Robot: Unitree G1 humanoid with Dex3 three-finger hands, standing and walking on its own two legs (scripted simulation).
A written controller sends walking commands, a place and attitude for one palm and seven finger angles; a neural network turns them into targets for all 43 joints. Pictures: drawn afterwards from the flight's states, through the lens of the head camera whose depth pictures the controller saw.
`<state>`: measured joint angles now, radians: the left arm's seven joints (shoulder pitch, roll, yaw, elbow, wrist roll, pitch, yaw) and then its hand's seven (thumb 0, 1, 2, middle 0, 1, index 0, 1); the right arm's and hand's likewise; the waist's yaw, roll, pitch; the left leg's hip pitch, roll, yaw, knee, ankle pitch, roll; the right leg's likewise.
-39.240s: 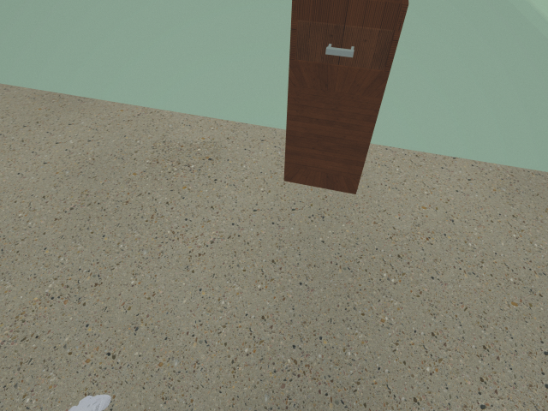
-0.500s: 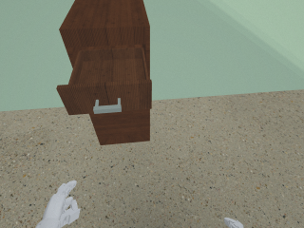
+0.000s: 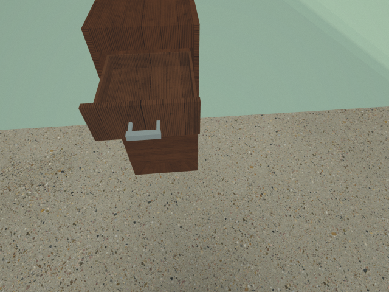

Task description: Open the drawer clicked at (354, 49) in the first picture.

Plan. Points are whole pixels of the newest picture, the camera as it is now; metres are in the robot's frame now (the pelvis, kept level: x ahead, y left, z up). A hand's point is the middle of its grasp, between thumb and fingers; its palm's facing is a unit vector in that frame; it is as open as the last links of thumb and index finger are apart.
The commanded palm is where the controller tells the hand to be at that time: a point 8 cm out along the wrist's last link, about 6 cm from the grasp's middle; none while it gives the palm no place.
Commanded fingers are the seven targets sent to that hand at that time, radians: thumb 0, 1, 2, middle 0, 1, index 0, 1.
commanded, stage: let the arm hang, fingers relaxed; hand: left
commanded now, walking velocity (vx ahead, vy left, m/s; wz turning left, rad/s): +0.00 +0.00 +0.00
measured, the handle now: (144, 129) +0.54 +0.18 -0.04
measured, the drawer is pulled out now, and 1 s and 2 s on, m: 0.29 0.29 0.29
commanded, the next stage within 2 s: look to check the result in 0.42 s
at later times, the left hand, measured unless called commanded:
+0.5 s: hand out of the picture +0.04 +0.19 -0.17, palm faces -0.02 -0.97 -0.24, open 7.4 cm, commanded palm none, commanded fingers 0.00 0.90 0.90 -0.20 -0.30 -0.20 -0.30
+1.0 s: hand out of the picture +0.07 +0.22 -0.16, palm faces -0.03 -0.95 -0.30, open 7.4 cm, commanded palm none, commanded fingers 0.00 0.90 0.90 -0.20 -0.30 -0.20 -0.30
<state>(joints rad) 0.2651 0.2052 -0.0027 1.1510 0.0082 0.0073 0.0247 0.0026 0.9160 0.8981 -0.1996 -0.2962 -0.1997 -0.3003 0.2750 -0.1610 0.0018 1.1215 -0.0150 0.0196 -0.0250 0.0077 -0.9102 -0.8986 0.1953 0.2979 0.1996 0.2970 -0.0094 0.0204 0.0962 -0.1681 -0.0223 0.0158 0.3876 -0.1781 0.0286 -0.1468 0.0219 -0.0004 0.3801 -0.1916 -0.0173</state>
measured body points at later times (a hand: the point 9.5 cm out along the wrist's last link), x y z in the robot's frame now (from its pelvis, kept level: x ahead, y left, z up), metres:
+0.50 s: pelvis +0.00 +0.00 +0.00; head +0.01 -0.01 +0.45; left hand +0.04 +0.24 -0.15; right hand +0.01 -0.25 -0.16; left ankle +0.02 +0.10 -0.74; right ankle +0.01 -0.11 -0.74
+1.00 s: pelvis +0.01 -0.01 +0.00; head +0.03 -0.01 +0.45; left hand +0.07 +0.27 -0.14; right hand +0.05 -0.28 -0.15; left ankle +0.02 +0.10 -0.74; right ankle +0.01 -0.11 -0.74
